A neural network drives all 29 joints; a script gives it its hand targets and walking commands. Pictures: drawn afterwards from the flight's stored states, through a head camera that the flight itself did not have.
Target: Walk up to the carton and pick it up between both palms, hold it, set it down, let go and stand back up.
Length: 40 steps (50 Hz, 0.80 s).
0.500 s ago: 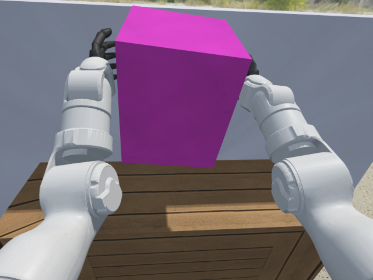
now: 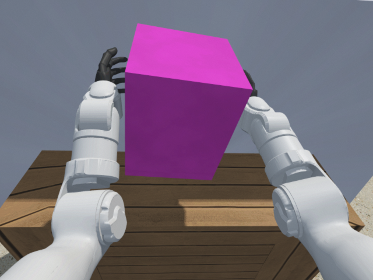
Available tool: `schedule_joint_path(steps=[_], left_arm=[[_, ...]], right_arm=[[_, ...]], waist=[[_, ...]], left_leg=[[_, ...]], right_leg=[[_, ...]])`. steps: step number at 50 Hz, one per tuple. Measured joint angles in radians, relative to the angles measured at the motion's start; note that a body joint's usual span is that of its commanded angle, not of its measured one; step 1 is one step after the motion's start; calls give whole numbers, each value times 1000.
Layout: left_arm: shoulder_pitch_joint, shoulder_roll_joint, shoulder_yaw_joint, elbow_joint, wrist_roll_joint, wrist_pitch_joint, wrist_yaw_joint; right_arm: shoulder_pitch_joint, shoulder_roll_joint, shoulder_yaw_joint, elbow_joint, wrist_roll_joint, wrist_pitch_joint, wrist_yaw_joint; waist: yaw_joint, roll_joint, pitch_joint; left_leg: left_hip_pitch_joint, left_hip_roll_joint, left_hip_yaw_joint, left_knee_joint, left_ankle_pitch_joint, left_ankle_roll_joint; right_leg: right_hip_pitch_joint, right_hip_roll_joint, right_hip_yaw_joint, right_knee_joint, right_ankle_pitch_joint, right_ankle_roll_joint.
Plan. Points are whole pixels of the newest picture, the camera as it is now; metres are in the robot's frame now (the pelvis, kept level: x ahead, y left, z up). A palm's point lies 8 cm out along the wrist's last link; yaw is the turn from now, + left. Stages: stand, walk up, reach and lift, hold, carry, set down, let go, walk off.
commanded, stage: set down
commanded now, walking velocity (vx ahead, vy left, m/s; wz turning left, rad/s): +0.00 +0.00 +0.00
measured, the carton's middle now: (176, 106) +0.43 +0.02 +0.23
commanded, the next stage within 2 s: none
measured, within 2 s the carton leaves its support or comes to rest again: neither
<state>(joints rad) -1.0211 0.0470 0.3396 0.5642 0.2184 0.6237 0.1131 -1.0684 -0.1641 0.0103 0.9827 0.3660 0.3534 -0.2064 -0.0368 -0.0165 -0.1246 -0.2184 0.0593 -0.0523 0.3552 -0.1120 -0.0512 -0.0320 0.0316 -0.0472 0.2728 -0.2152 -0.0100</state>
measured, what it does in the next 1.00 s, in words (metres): stands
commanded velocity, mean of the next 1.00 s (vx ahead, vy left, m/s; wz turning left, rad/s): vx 0.00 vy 0.00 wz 0.00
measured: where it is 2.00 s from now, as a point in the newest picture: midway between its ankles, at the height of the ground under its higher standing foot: outside the picture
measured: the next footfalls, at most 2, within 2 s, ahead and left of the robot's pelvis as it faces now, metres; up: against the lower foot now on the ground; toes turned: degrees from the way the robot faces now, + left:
none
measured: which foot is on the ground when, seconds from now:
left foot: down 0.00-1.00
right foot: down 0.00-1.00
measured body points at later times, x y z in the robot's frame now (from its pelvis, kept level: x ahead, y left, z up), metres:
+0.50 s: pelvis +0.00 -0.01 +0.00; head -0.04 +0.00 +0.45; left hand +0.41 +0.16 +0.25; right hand +0.43 -0.14 +0.22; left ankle +0.05 +0.15 -0.75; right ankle -0.04 -0.11 -0.75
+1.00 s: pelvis +0.01 -0.02 +0.00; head -0.02 -0.02 +0.45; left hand +0.42 +0.15 +0.21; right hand +0.45 -0.14 +0.18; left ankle +0.05 +0.15 -0.75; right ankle -0.04 -0.11 -0.75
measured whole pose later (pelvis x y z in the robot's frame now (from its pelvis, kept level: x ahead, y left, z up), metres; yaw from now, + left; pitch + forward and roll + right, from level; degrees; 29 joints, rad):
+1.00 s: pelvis +0.01 -0.02 +0.00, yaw +0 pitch +3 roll -1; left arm -0.85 -0.06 0.37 0.49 0.24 0.52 0.16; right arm -1.01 -0.15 -0.03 1.07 0.23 0.23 -0.11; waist 0.04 0.01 -0.13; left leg -0.27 0.08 -0.06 0.32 -0.09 -0.08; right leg -0.11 0.05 -0.05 0.28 -0.22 -0.03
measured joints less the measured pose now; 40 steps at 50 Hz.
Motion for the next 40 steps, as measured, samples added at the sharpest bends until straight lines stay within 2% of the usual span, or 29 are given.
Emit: schedule_joint_path(steps=[19, 40], left_arm=[[83, -38, 22, -46, 20, -23, -1], [143, -79, 17, -70, 16, -71, 40]], right_arm=[[30, 14, 7, 24, -39, -29, 23], [38, 14, -29, 72, -102, -86, 79]], waist=[[15, 7, 9], [60, 17, -2]], left_leg=[[10, 4, -5, -15, 0, -10], [-40, 13, -5, -29, 13, -20]], right_leg=[[3, 4, -4, 2, -10, -8], [-57, 14, -3, 8, -6, -19]])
